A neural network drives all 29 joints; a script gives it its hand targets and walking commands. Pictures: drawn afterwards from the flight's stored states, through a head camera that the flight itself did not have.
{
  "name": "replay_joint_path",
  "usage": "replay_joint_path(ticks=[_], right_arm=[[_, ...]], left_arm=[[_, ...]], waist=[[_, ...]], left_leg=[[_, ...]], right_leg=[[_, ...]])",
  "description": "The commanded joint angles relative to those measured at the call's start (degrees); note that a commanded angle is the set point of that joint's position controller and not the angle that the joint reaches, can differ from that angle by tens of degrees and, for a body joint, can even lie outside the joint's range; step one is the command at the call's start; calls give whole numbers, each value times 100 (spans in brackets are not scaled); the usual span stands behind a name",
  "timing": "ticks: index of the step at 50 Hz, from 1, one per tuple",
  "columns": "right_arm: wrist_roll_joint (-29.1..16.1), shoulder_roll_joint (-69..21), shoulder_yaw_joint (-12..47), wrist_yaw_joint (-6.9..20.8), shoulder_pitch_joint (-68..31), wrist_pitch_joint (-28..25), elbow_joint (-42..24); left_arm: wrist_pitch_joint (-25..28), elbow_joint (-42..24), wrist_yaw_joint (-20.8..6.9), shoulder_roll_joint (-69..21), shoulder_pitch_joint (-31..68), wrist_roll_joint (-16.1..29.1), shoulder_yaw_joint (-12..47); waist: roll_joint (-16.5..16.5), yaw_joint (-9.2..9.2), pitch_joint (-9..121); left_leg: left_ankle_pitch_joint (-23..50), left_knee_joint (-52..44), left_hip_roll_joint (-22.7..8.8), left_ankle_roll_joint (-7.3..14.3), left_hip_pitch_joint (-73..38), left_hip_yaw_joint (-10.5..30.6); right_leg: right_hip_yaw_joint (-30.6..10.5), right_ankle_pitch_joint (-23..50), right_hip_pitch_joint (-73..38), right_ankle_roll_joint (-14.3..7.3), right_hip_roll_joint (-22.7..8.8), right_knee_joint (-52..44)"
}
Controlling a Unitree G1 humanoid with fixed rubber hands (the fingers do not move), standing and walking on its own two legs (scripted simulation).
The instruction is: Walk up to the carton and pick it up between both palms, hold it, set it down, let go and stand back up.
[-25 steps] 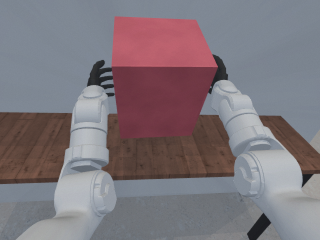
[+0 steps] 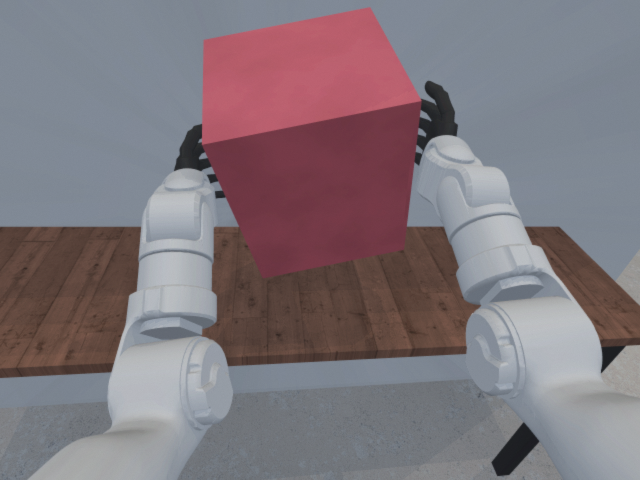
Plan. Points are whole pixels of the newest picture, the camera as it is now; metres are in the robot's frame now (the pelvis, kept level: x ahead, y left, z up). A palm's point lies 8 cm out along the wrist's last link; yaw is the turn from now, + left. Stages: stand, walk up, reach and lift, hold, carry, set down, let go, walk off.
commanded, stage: hold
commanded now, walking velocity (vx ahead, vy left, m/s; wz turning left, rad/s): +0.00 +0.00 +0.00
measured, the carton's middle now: (312, 153) +0.46 +0.02 +0.24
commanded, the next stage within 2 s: none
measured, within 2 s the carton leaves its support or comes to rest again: neither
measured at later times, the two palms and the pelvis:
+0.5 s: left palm (187, 161) +0.35 +0.16 +0.28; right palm (465, 153) +0.35 -0.13 +0.30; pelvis -0.03 +0.00 +0.00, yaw +0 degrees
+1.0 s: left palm (173, 145) +0.36 +0.18 +0.29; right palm (450, 140) +0.36 -0.11 +0.31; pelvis -0.02 +0.00 +0.00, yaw +0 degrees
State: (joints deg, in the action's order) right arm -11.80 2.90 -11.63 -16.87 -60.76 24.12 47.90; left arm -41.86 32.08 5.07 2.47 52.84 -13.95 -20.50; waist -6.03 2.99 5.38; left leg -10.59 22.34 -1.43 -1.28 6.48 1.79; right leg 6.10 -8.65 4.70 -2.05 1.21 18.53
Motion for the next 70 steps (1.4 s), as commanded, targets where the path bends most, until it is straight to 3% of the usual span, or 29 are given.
replay_joint_path(ticks=[1, 2, 4, 9, 12, 13, 14, 18, 19, 20, 23, 24, 27, 29, 30, 33, 37, 38, 41, 43, 46, 47, 50, 53, 55, 57, 58, 66, 70], right_arm=[[-1045, -3166, 1956, 813, -3624, 277, -1303], [-1062, -3176, 2028, 810, -3565, 355, -1252], [-1061, -3143, 1981, 842, -3686, 436, -1311], [-1155, -3150, 2004, 913, -4050, 545, -1429], [-1146, -3276, 2003, 985, -4252, 580, -1337], [-1129, -3372, 1999, 996, -4319, 602, -1252], [-1129, -3327, 1951, 1013, -4398, 580, -1320], [-1028, -3479, 1898, 1116, -4693, 562, -1198], [-965, -3389, 1840, 1134, -4792, 574, -1105], [-889, -3457, 1791, 1142, -4880, 585, -998], [-730, -3279, 1574, 1212, -5024, 558, -766], [-712, -3291, 1570, 1244, -5095, 553, -638], [-621, -3105, 1416, 1256, -5187, 537, -523], [-607, -2966, 1320, 1264, -5242, 510, -582], [-510, -2846, 1201, 1251, -5233, 531, -439], [-464, -2751, 1113, 1243, -5457, 466, -544], [-567, -2855, 1223, 1197, -5370, 406, -689], [-604, -2934, 1266, 1199, -5440, 415, -609], [-717, -2968, 1384, 1174, -5246, 416, -752], [-760, -2967, 1438, 1148, -5232, 471, -650], [-953, -2964, 1634, 1080, -5101, 498, -893], [-988, -2878, 1633, 1055, -5045, 521, -969], [-1271, -3012, 1926, 996, -5196, 535, -1510], [-1382, -3000, 2054, 935, -4954, 652, -1640], [-1502, -2947, 2118, 906, -4900, 743, -1601], [-1629, -2927, 2184, 895, -4762, 826, -1609], [-1618, -2907, 2167, 902, -4863, 887, -1519], [-1686, -2858, 2069, 973, -5022, 939, -1677], [-1441, -2879, 1848, 1025, -5176, 961, -1310]], left_arm=[[289, -2683, -1231, -3011, 5216, 958, 2562], [238, -2621, -1284, -2881, 5199, 897, 2467], [177, -2723, -1308, -2928, 5376, 943, 2529], [53, -2649, -1339, -2985, 5496, 950, 2486], [68, -2546, -1294, -2923, 5690, 968, 2330], [83, -2542, -1289, -2819, 5829, 951, 2221], [71, -2441, -1277, -2920, 5825, 1030, 2306], [86, -2261, -1236, -2796, 5923, 1019, 1991], [60, -2017, -1225, -2800, 5977, 980, 1974], [52, -1708, -1256, -2625, 5913, 895, 1732], [4, -1203, -1281, -2565, 5806, 727, 1522], [-18, -1067, -1298, -2544, 5796, 617, 1372], [-46, -612, -1383, -2408, 5579, 543, 1119], [-63, -459, -1420, -2434, 5505, 514, 1077], [-87, -207, -1448, -2422, 5358, 515, 1106], [-45, 21, -1523, -2416, 5399, 555, 1091], [61, -400, -1430, -2597, 5527, 771, 1290], [99, -524, -1394, -2537, 5782, 832, 1264], [98, -765, -1334, -2665, 5710, 942, 1508], [54, -777, -1330, -2625, 5657, 848, 1438], [-16, -971, -1308, -2701, 5462, 817, 1546], [-43, -965, -1299, -2753, 5366, 861, 1593], [-74, -1420, -1251, -2853, 5455, 1013, 1799], [-130, -1849, -1210, -2901, 5449, 1081, 1948], [-219, -1851, -1222, -2849, 5496, 998, 1892], [-250, -2203, -1233, -2900, 5547, 1027, 1987], [-291, -2128, -1269, -2748, 5671, 971, 1835], [-369, -2231, -1235, -2903, 5802, 1098, 1971], [-373, -1645, -1297, -2762, 5831, 879, 1665]], waist=[[1643, 752, 2693], [1574, 666, 2628], [1655, 726, 2769], [1632, 596, 2803], [1506, 495, 2699], [1438, 375, 2705], [1446, 486, 2715], [1185, 287, 2746], [1216, 308, 2633], [1001, 170, 2454], [937, 219, 2140], [866, 117, 2114], [776, 131, 1978], [823, 171, 2000], [807, 277, 1767], [814, 279, 1839], [914, 393, 2200], [862, 324, 2234], [950, 403, 2396], [860, 347, 2292], [935, 300, 2451], [964, 369, 2414], [978, 321, 2814], [1072, 403, 3083], [1116, 307, 2900], [1240, 342, 3125], [1206, 208, 2848], [1377, 267, 3048], [1206, 182, 2509]], left_leg=[[1945, -146, 449, -423, -615, -15], [1878, -187, 434, -385, -579, -13], [1856, -197, 400, -422, -648, 1], [1579, -311, 347, -349, -534, -3], [1341, -362, 360, -281, -352, 19], [1131, -399, 377, -223, -243, -41], [1085, -396, 371, -274, -219, -13], [670, -522, 376, -133, -40, -94], [457, -564, 373, -122, 33, -86], [223, -592, 393, -26, 168, -116], [-208, -697, 386, 30, 355, -156], [-365, -733, 364, 72, 442, -172], [-554, -726, 374, 143, 566, -186], [-660, -805, 345, 144, 720, -161], [-769, -858, 311, 138, 794, -120], [-928, -865, 312, 158, 903, -147], [-448, -793, 338, 85, 745, -86], [-468, -775, 363, 96, 766, -106], [-89, -685, 354, -3, 575, -96], [-16, -669, 361, 8, 464, -104], [430, -587, 348, -41, 264, -68], [432, -564, 354, -71, 269, -49], [895, -423, 365, -101, 52, -34], [1471, -275, 373, -206, -219, 11], [1523, -249, 368, -218, -250, 0], [1861, -181, 338, -297, -376, 37], [1652, -214, 352, -269, -287, -5], [1768, -193, 308, -388, -289, 40], [934, -398, 285, -288, 155, -10]], right_leg=[[-350, 2381, -1821, 509, 22, 75], [-366, 2302, -1826, 493, 31, 89], [-343, 2158, -1735, 465, 32, 109], [-342, 1702, -1607, 396, 57, 69], [-336, 1425, -1524, 410, 67, 50], [-342, 1197, -1485, 435, 52, 19], [-321, 1214, -1508, 415, 75, 47], [-339, 697, -1377, 448, 40, -36], [-349, 443, -1253, 435, 22, -76], [-364, 150, -1149, 459, 3, -131], [-387, -444, -995, 412, 3, -216], [-378, -609, -1059, 401, 8, -202], [-483, -975, -992, 392, -24, -287], [-485, -945, -1079, 385, -4, -268], [-467, -885, -1067, 364, 11, -271], [-486, -1063, -1009, 349, 35, -317], [-452, -362, -1257, 345, 48, -218], [-442, -396, -1213, 365, 60, -239], [-418, 105, -1296, 346, 58, -186], [-376, 75, -1233, 374, 70, -249], [-386, 529, -1377, 357, 112, -212], [-400, 542, -1372, 352, 112, -222], [-387, 970, -1492, 389, 150, -155], [-353, 1507, -1650, 407, 186, -52], [-358, 1425, -1554, 391, 222, -72], [-362, 1642, -1645, 361, 246, 5], [-369, 1345, -1521, 366, 250, -38], [-367, 1306, -1534, 312, 289, -5], [-394, 718, -1358, 306, 232, -70]])
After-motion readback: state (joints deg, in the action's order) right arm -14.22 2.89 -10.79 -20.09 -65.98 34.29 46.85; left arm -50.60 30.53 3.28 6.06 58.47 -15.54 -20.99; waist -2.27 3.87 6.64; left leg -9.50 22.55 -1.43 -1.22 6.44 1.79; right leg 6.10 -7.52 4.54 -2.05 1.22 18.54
